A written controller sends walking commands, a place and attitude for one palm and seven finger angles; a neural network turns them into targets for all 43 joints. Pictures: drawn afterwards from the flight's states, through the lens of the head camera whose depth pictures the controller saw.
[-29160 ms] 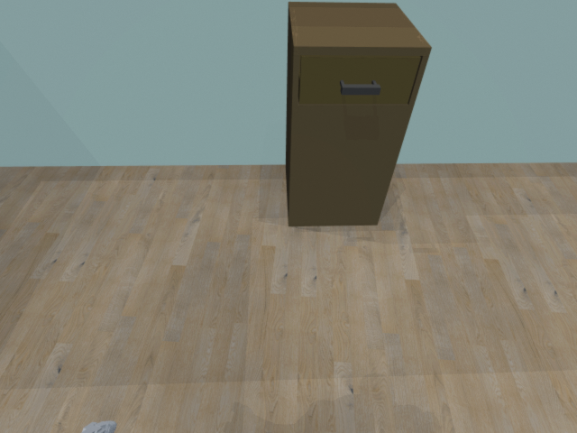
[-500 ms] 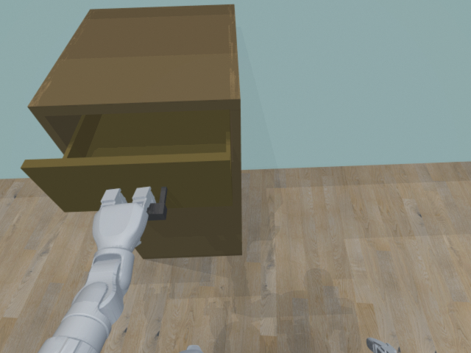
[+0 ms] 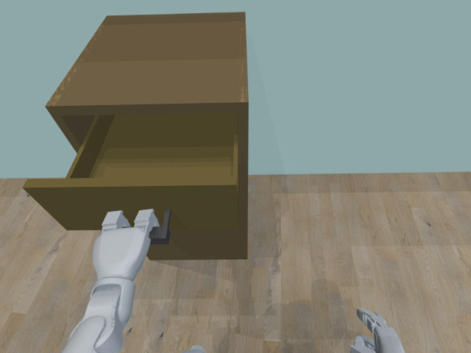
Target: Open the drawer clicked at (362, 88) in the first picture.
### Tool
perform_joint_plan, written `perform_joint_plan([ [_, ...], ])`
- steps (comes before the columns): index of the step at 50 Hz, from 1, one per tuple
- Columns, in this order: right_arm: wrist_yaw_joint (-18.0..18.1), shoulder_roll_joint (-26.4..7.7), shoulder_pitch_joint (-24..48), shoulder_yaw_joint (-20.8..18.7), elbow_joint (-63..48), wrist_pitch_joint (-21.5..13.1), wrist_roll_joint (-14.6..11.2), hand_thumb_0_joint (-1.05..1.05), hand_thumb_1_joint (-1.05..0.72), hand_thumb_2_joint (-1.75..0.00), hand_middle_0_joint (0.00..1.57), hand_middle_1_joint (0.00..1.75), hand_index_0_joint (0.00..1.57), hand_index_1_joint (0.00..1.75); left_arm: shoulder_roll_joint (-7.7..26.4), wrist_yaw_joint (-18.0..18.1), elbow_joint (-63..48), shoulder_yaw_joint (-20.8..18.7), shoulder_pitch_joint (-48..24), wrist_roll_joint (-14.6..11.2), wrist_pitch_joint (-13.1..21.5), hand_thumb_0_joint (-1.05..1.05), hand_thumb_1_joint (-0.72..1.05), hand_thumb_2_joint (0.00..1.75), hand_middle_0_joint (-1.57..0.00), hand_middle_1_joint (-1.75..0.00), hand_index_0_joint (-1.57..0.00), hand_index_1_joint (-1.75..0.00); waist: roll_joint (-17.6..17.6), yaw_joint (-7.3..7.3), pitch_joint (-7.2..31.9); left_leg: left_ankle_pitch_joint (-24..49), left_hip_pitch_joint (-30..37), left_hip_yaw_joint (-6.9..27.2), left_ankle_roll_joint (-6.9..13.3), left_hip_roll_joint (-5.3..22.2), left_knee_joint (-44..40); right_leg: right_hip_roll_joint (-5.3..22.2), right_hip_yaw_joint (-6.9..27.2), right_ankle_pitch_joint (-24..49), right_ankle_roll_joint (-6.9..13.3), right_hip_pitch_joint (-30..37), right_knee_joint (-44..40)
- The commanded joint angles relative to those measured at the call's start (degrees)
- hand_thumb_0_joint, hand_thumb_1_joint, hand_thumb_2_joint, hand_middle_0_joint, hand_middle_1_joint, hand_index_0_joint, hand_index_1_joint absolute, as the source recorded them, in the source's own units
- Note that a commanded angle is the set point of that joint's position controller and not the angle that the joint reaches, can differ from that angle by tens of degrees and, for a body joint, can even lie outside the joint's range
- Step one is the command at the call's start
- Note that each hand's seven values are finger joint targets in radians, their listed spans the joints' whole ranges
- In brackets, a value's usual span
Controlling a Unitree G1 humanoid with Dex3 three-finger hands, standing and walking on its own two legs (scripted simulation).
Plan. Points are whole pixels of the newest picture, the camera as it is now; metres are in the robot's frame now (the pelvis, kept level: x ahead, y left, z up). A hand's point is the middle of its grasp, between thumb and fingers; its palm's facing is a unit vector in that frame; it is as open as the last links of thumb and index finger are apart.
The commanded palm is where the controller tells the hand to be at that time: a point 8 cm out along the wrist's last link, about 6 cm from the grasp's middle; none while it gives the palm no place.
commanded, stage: pull the drawer open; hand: left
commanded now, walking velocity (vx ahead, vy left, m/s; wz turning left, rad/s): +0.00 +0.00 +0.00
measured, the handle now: (137, 225) +0.35 +0.21 +0.00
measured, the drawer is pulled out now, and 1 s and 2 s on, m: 0.19 0.30 0.30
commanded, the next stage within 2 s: open the thumb to release the handle in 1.00 s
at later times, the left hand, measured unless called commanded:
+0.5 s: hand (126, 301) +0.22 +0.20 -0.02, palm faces +0.00 -0.10 -0.99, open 6.0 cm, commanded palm +0.19 +0.21 +0.03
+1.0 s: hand (121, 325) +0.18 +0.20 -0.02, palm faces -0.01 -0.11 -0.99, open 6.0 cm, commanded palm +0.13 +0.20 +0.03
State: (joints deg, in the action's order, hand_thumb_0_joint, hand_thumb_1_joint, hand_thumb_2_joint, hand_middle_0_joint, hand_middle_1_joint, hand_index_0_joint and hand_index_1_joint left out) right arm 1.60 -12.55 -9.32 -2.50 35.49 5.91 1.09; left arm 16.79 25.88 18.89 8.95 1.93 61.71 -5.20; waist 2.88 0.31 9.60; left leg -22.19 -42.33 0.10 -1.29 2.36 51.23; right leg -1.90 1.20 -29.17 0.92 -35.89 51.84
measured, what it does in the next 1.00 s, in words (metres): stands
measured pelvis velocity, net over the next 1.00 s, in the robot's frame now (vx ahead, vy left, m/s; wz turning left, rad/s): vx -0.01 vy -0.02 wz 0.00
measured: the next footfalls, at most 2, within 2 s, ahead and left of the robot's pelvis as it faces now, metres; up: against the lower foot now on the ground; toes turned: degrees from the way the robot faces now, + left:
none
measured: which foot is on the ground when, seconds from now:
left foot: down 0.00-1.00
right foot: down 0.00-1.00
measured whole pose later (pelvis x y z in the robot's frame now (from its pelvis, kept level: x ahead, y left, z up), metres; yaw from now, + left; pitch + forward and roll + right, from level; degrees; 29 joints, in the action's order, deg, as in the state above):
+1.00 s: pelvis -0.01 -0.02 -0.02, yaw +0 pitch +13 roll +1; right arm -1.1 -12.6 -7.8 -0.9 29.8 6.0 2.7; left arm 18.1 27.4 -2.9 6.5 28.0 60.9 -1.6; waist 3.0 -1.2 9.9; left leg -24.1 -45.4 0.6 -2.5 2.7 56.9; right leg -2.4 0.8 -32.2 2.2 -39.7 59.4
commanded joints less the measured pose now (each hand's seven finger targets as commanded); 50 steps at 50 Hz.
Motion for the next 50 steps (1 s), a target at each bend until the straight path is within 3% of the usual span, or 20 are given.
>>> perform_joint_plan([
  [1, 0.27, -6.57, 3.59, -2.18, -7.91, -2.32, 0.06, 0.0, -0.9, -0.9, 0.2, 0.3, 0.2, 0.3, 8.07, 1.93, -10.48, -6.16, -1.6, -1.04, -0.86, 0.0, 0.9, 0.9, -0.4, -1.35, -0.4, -1.35, -3.68, -1.68, 11.85, 15.38, 14.37, -2.24, 2.99, -3.98, -3.62, -1.72, -2.0, 27.35, 0.85, 3.08, -7.75],
  [3, 0.12, -6.4, 4.61, -1.63, -8.49, -2.27, 0.12, 0.0, -0.9, -0.9, 0.2, 0.3, 0.2, 0.3, 8.79, 2.17, -12.82, -6.53, -0.26, -0.94, -0.74, 0.0, 0.9, 0.9, -0.4, -1.35, -0.4, -1.35, -2.28, -2.4, 13.04, 15.39, 14.63, -2.23, 2.77, -4.02, -3.73, -1.5, -1.74, 27.03, 0.81, 3.33, -7.52],
  [4, 0.15, -6.38, 4.13, -2.0, -8.35, -2.42, 0.08, 0.0, -0.9, -0.9, 0.2, 0.3, 0.2, 0.3, 7.99, 2.15, -11.56, -6.3, 1.7, -1.22, -0.89, 0.0, 0.9, 0.9, -0.4, -1.35, -0.4, -1.35, -3.48, -1.9, 10.98, 14.94, 14.1, -2.2, 2.95, -4.03, -3.51, -1.65, -1.9, 27.35, 0.86, 3.09, -7.72],
  [5, 0.1, -6.48, 4.77, -1.72, -8.36, -2.38, 0.21, 0.0, -0.9, -0.9, 0.2, 0.3, 0.2, 0.3, 9.27, 2.28, -13.22, -7.43, 1.29, -1.16, -0.55, 0.0, 0.9, 0.9, -0.4, -1.35, -0.4, -1.35, -4.06, -2.44, 12.81, 15.0, 13.74, -2.29, 2.85, -4.06, -3.32, -1.39, -1.4, 28.04, 0.63, 3.62, -7.46],
  [7, 0.04, -6.47, 4.84, -1.82, -8.87, -2.57, 0.14, 0.0, -0.9, -0.9, 0.2, 0.3, 0.2, 0.3, 9.8, 2.43, -13.52, -8.83, 6.69, -1.43, -0.6, 0.0, 0.9, 0.9, -0.4, -1.35, -0.4, -1.35, -4.35, -2.97, 12.19, 16.1, 13.54, -2.17, 2.74, -4.13, -3.31, -1.62, -1.38, 30.47, 0.92, 4.96, -7.17],
  [8, -0.1, -6.27, 5.69, -1.43, -8.96, -2.48, 0.37, 0.0, -0.9, -0.9, 0.2, 0.3, 0.2, 0.3, 9.35, 2.7, -16.11, -7.67, 5.54, -0.97, -0.29, 0.0, 0.9, 0.9, -0.4, -1.35, -0.4, -1.35, -2.93, -2.97, 13.35, 16.07, 13.95, -2.3, 2.62, -4.11, -3.07, -1.33, -1.08, 30.11, 0.74, 4.18, -6.68],
  [14, -0.92, -5.82, 6.06, -1.62, -10.35, -2.48, 0.46, 0.0, -0.9, -0.9, 0.2, 0.3, 0.2, 0.3, 7.37, 3.67, -20.21, -6.32, 13.55, -0.89, -0.32, 0.0, 0.9, 0.9, -0.4, -1.35, -0.4, -1.35, -1.61, -2.9, 10.35, 15.27, 13.95, -1.87, 2.5, -3.94, -2.74, -1.74, -1.9, 27.47, 1.24, 2.39, -6.11],
  [17, -1.02, -6.04, 6.76, -1.47, -10.37, -2.37, 0.7, 0.0, -0.9, -0.9, 0.2, 0.3, 0.2, 0.3, 7.83, 4.18, -21.36, -6.63, 12.54, -0.65, -0.38, 0.0, 0.9, 0.9, -0.4, -1.35, -0.4, -1.35, -2.22, -2.22, 9.47, 13.98, 13.47, -1.46, 2.57, -3.73, -2.38, -1.83, -1.83, 25.54, 1.31, 0.77, -6.07],
  [18, -1.2, -5.86, 7.22, -1.17, -10.59, -2.33, 1.04, 0.0, -0.9, -0.9, 0.2, 0.3, 0.2, 0.3, 8.09, 4.57, -23.35, -6.62, 12.47, -0.29, -0.02, 0.0, 0.9, 0.9, -0.4, -1.35, -0.4, -1.35, -1.61, -2.9, 11.57, 13.86, 13.96, -1.6, 2.45, -3.74, -2.15, -1.58, -1.64, 25.05, 1.14, 0.56, -5.54],
  [21, -1.32, -5.7, 7.02, -1.45, -10.98, -2.53, 0.99, 0.0, -0.9, -0.9, 0.2, 0.3, 0.2, 0.3, 6.94, 4.89, -23.78, -5.88, 16.43, -0.49, 0.15, 0.0, 0.9, 0.9, -0.4, -1.35, -0.4, -1.35, -3.14, -2.47, 10.3, 13.59, 13.2, -1.57, 2.65, -3.84, -1.4, -1.57, -1.68, 26.36, 1.1, 0.49, -5.31],
  [23, -1.28, -5.73, 7.82, -0.87, -11.18, -2.37, 1.16, 0.0, -0.9, -0.9, 0.2, 0.3, 0.2, 0.3, 8.52, 5.11, -25.01, -7.35, 16.79, -0.53, 0.33, 0.0, 0.9, 0.9, -0.4, -1.35, -0.4, -1.35, -3.74, -3.01, 11.4, 13.03, 12.66, -1.46, 2.53, -3.99, -1.23, -1.42, -1.24, 26.07, 0.99, 0.58, -4.96],
  [24, -1.18, -5.55, 7.52, -1.24, -11.34, -2.48, 0.99, 0.0, -0.9, -0.9, 0.2, 0.3, 0.2, 0.3, 7.2, 5.06, -24.61, -6.04, 17.79, -0.45, 0.22, 0.0, 0.9, 0.9, -0.4, -1.35, -0.4, -1.35, -2.74, -2.57, 9.65, 12.08, 12.41, -1.37, 2.63, -3.99, -1.21, -1.55, -1.51, 24.82, 1.1, -0.05, -5.11],
  [29, -0.88, -5.36, 7.83, -0.9, -11.62, -2.43, 1.12, 0.0, -0.9, -0.9, 0.2, 0.3, 0.2, 0.3, 7.42, 5.1, -25.39, -6.03, 17.74, -0.41, 0.46, 0.0, 0.9, 0.9, -0.4, -1.35, -0.4, -1.35, -2.69, -2.52, 8.39, 9.49, 11.68, -1.19, 2.79, -4.06, -0.87, -1.4, -1.45, 21.1, 1.05, -1.79, -5.38],
  [33, -1.07, -5.21, 8.53, -0.4, -12.32, -2.34, 1.38, 0.0, -0.9, -0.9, 0.2, 0.3, 0.2, 0.3, 8.53, 4.99, -27.48, -7.02, 20.48, -0.53, 1.03, 0.0, 0.9, 0.9, -0.4, -1.35, -0.4, -1.35, -3.14, -3.56, 10.4, 10.28, 12.07, -1.33, 2.65, -4.13, -0.38, -1.2, -0.76, 22.3, 0.97, -1.31, -4.95],
  [34, -1.06, -5.1, 8.0, -0.65, -12.74, -2.51, 1.12, 0.0, -0.9, -0.9, 0.2, 0.3, 0.2, 0.3, 7.32, 4.81, -27.27, -5.98, 23.14, -0.89, 0.96, 0.0, 0.9, 0.9, -0.4, -1.35, -0.4, -1.35, -3.64, -3.34, 9.43, 9.93, 11.49, -1.23, 2.83, -4.21, -0.39, -1.31, -0.96, 22.69, 1.01, -0.79, -4.98],
  [38, -1.3, -5.11, 8.83, -0.05, -13.4, -2.45, 1.35, 0.0, -0.9, -0.9, 0.2, 0.3, 0.2, 0.3, 8.59, 4.46, -28.98, -7.0, 25.52, -1.32, 1.6, 0.0, 0.9, 0.9, -0.4, -1.35, -0.4, -1.35, -3.53, -4.1, 9.29, 9.07, 10.77, -1.33, 2.71, -4.22, -0.31, -0.93, -0.31, 21.86, 0.84, -0.96, -5.08],
  [39, -1.25, -5.04, 8.26, -0.3, -13.45, -2.55, 1.11, 0.0, -0.9, -0.9, 0.2, 0.3, 0.2, 0.3, 8.22, 4.33, -28.51, -6.8, 27.05, -1.46, 1.76, 0.0, 0.9, 0.9, -0.4, -1.35, -0.4, -1.35, -3.84, -3.67, 7.81, 8.95, 10.18, -1.26, 2.85, -4.25, -0.26, -1.05, -0.58, 22.52, 0.93, -0.86, -4.99],
  [43, -1.73, -5.11, 8.79, 0.03, -14.17, -2.43, 1.62, 0.0, -0.9, -0.9, 0.2, 0.3, 0.2, 0.3, 9.31, 4.43, -31.38, -7.67, 28.68, -1.24, 2.88, 0.0, 0.9, 0.9, -0.4, -1.35, -0.4, -1.35, -2.77, -4.38, 9.15, 8.88, 10.01, -1.22, 2.65, -4.23, 0.28, -0.82, 0.07, 21.76, 1.03, -1.65, -4.29],
  [46, -2.37, -4.98, 8.08, -0.24, -14.91, -2.69, 1.39, 0.0, -0.9, -0.9, 0.2, 0.3, 0.2, 0.3, 7.57, 4.38, -31.4, -6.33, 34.79, -1.58, 3.67, 0.0, 0.9, 0.9, -0.4, -1.35, -0.4, -1.35, -2.26, -4.57, 7.55, 9.51, 9.21, -1.19, 2.78, -4.24, 0.79, -0.97, -0.59, 23.07, 1.23, -1.76, -3.53],
  [50, -3.29, -5.09, 8.35, -0.1, -15.88, -2.53, 1.6, 0.0, -0.9, -0.9, 0.2, 0.3, 0.2, 0.3, 8.21, 4.35, -33.96, -7.09, 39.92, -1.97, 4.44, 0.0, 0.9, 0.9, -0.4, -1.35, -0.4, -1.35, -2.44, -5.57, 9.42, 10.99, 8.64, -1.16, 2.68, -4.28, 1.68, -1.0, 0.02, 25.55, 1.39, -1.2, -2.27],
])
